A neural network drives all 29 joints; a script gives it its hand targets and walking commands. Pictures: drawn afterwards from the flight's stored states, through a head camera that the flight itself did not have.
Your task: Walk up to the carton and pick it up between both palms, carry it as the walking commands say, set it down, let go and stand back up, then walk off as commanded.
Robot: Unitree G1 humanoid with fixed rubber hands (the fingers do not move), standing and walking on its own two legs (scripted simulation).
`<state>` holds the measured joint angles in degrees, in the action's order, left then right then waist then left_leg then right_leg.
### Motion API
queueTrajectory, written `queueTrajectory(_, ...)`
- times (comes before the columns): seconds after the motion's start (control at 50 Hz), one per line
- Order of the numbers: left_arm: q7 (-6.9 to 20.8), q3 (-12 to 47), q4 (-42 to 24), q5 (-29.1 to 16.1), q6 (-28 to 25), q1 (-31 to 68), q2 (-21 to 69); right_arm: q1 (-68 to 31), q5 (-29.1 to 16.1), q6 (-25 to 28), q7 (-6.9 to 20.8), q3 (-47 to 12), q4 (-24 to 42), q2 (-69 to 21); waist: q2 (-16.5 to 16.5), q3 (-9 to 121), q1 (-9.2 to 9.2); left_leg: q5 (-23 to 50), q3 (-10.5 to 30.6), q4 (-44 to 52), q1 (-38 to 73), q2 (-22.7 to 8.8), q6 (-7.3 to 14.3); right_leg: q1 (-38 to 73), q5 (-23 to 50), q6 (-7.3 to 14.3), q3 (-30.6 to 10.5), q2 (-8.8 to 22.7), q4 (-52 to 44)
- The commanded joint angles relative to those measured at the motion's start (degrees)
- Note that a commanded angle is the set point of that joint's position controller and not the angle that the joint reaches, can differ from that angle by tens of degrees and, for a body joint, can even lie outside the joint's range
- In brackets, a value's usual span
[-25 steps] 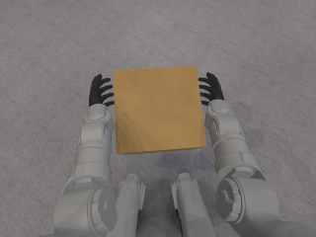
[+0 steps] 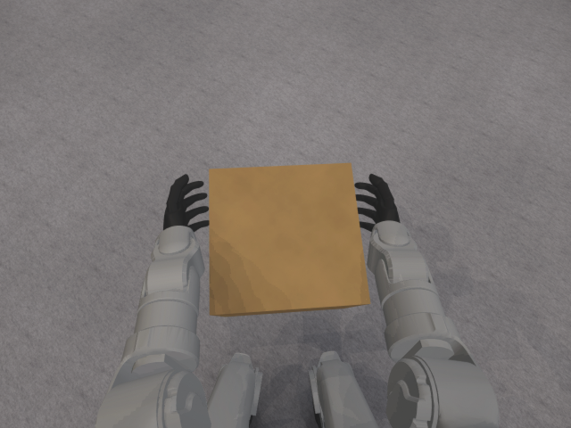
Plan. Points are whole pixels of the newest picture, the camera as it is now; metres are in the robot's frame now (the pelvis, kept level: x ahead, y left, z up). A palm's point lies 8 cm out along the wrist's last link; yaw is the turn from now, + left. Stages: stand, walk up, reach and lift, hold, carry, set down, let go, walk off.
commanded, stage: reach and lift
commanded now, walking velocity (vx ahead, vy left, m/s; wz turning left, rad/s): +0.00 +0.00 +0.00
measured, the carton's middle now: (283, 246) +0.41 +0.00 -0.13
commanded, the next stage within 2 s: none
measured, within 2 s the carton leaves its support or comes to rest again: neither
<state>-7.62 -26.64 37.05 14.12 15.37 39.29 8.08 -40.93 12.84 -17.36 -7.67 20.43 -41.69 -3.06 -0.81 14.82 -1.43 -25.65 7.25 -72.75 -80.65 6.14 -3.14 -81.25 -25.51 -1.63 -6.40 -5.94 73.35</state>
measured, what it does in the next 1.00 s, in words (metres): rises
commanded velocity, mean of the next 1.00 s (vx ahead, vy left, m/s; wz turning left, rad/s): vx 0.00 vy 0.00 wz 0.00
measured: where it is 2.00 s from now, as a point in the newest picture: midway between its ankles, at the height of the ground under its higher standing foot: outside the picture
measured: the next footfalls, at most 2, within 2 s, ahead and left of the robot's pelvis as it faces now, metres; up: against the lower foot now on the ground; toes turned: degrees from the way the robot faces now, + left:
none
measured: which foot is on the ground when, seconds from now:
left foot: down 0.00-1.00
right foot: down 0.00-1.00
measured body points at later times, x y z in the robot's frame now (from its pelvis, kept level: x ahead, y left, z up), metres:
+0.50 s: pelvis +0.02 +0.00 +0.07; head +0.15 -0.01 +0.50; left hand +0.40 +0.16 +0.03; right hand +0.41 -0.15 +0.02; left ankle +0.06 +0.14 -0.60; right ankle +0.06 -0.12 -0.60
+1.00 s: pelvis +0.04 +0.00 +0.12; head +0.10 -0.01 +0.57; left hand +0.38 +0.16 +0.11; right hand +0.39 -0.14 +0.09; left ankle +0.06 +0.14 -0.60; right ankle +0.06 -0.12 -0.60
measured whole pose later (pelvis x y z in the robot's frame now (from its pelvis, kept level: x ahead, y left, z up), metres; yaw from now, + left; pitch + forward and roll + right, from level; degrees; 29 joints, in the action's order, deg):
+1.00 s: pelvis +0.04 +0.00 +0.12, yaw -1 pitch +13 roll +1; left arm -1.6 -23.9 26.7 17.7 22.0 22.8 11.1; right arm -24.1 17.3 -23.3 -0.8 19.3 -30.4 -8.0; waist -0.6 6.8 -1.5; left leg -14.3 8.0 -35.1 -34.2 3.8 -1.4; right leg -35.0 -14.6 -0.8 -8.4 -3.5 36.4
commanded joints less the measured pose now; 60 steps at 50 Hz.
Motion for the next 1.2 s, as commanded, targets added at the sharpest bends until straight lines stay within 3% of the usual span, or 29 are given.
queueTrajectory(0.0,19.73,31.66,7.15,-6.56,1.05,29.45,56.92,-33.37,-8.02,2.73,19.76,-28.86,1.08,-58.8,2.37,38.57,0.41,13.07,-6.72,10.36,22.75,2.99,1.29,28.84,13.55,0.46,5.82,-2.57,-11.0)
queueTrajectory(0.54,21.75,34.69,0.24,-4.39,2.89,14.71,56.69,-19.3,-5.21,0.85,21.7,-30.97,6.96,-59.15,2.12,28.27,0.15,23.08,-4.83,28.78,43.53,1.47,1.43,47.05,23.43,1.12,3.17,-0.64,-29.04)
queueTrajectory(1.18,22.25,35.84,-4.79,-6.19,12.5,5.96,58.76,-11.5,-7.07,-8.11,23.26,-33.6,13.44,-58.75,1.01,9.82,-0.1,24.72,-3.9,46.96,67.9,-0.26,1.14,68.46,22.54,1.23,2.36,0.74,-47.5)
